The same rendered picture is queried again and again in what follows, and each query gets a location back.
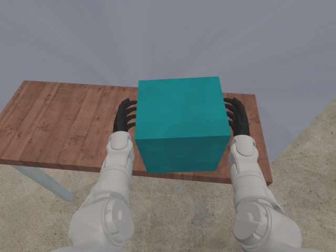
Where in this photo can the left robot forearm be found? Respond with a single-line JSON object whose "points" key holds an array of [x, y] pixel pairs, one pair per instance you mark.
{"points": [[115, 175]]}

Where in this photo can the robot left upper arm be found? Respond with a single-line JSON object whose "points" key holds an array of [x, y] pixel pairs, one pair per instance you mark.
{"points": [[104, 226]]}

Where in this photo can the right robot hand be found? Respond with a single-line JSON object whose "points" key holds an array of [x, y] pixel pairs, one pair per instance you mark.
{"points": [[239, 123]]}

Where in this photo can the left robot hand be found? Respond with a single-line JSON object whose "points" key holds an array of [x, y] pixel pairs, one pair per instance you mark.
{"points": [[121, 119]]}

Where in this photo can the table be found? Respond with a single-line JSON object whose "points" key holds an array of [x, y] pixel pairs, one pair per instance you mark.
{"points": [[66, 126]]}

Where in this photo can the robot right upper arm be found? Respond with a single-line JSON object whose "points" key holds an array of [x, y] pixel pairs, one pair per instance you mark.
{"points": [[259, 228]]}

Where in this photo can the right robot forearm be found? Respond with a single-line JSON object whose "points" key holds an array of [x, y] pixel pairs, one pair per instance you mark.
{"points": [[247, 179]]}

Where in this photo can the carton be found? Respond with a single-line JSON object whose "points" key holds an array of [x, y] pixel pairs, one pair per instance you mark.
{"points": [[181, 124]]}

